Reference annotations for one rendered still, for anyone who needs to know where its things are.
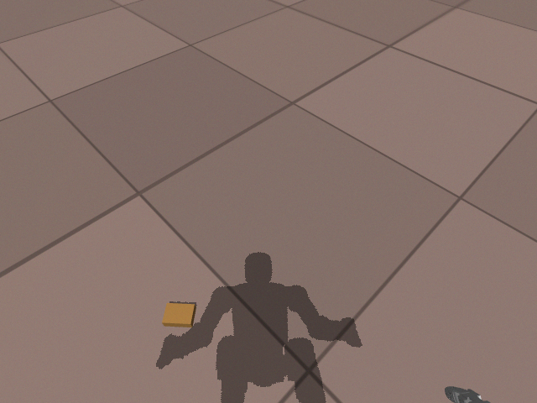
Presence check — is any right robot hand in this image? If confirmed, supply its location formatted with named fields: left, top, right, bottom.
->
left=445, top=386, right=490, bottom=403

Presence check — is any small box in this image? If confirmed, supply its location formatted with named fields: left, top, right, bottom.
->
left=162, top=303, right=196, bottom=327

